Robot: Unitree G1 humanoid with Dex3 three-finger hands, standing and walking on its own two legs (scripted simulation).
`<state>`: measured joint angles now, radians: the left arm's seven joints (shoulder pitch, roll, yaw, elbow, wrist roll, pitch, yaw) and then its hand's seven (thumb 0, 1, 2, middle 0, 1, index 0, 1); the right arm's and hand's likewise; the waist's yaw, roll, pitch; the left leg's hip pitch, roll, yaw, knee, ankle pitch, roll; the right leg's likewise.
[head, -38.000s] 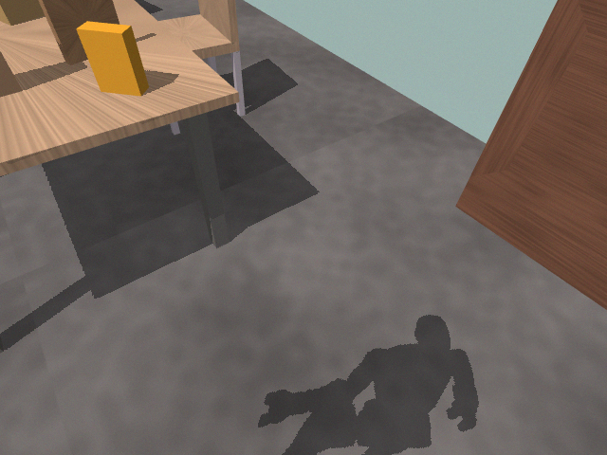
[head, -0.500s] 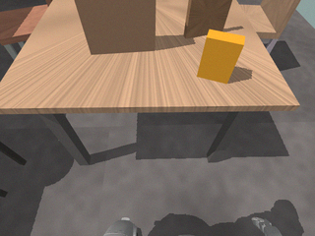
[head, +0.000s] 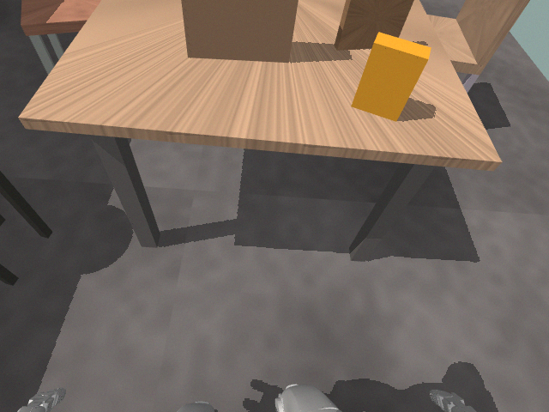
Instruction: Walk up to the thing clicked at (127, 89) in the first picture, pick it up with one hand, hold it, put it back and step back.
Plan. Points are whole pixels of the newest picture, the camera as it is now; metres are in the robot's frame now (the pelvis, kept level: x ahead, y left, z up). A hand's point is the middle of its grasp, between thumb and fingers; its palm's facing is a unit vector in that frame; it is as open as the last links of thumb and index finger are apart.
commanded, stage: step back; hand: right
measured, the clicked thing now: (387, 79) +0.78 -0.26 +0.04
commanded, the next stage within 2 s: none
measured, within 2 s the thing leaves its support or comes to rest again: neither
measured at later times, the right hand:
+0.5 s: hand out of the picture -0.07 -0.29 -0.17, palm faces -0.10 +0.92 -0.39, open 7.4 cm
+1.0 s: hand out of the picture -0.23 -0.32 -0.16, palm faces -0.02 +0.93 -0.36, open 7.4 cm
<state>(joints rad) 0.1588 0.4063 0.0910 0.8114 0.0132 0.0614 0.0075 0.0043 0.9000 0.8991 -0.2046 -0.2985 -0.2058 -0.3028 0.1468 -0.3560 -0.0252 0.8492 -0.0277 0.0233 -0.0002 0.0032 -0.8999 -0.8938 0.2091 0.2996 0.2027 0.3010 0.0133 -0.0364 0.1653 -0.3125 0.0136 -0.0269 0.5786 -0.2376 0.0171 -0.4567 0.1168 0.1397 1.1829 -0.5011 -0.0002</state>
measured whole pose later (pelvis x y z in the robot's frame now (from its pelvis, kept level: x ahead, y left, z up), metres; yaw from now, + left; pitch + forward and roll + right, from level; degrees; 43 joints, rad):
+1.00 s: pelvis -0.34 -0.05 +0.00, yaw -2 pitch -2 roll +2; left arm 0.23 0.36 0.06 0.91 0.05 0.03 0.00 0.01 0.90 0.90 -0.21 -0.30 -0.21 -0.30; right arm 0.13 -0.41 -0.05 0.87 -0.01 0.07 -0.01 0.00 -0.90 -0.89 0.21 0.30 0.20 0.30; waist 0.04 0.03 0.13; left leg -0.54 -0.10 -0.15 1.10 -0.45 -0.02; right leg -0.27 -0.01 0.02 0.64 -0.34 -0.03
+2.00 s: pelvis -0.35 -0.02 +0.00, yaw +2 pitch -2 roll +0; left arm 0.10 0.37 0.03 1.06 0.01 -0.02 0.00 0.00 0.90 0.90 -0.20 -0.30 -0.21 -0.30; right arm 0.05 -0.32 -0.02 1.06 -0.01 -0.01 0.01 0.00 -0.90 -0.89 0.21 0.30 0.20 0.30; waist 0.02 0.00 0.07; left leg -0.21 0.02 0.02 0.52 -0.27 0.00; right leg -0.18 -0.02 0.00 0.50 -0.29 0.02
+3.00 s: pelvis -0.37 -0.04 +0.02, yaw +3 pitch -2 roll +0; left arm 0.12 0.36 0.00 1.14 0.01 -0.02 -0.01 0.00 0.90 0.90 -0.20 -0.30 -0.21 -0.30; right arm 0.12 -0.35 0.00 1.14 -0.01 -0.01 0.02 0.00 -0.90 -0.89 0.21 0.30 0.20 0.30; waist 0.00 0.01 0.05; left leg -0.16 0.03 0.00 0.33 -0.14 -0.03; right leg -0.12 -0.01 -0.02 0.33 -0.17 0.00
